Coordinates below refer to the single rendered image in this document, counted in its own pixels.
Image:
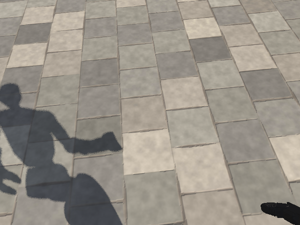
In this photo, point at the robot right hand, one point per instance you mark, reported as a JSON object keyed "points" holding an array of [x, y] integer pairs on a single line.
{"points": [[288, 211]]}

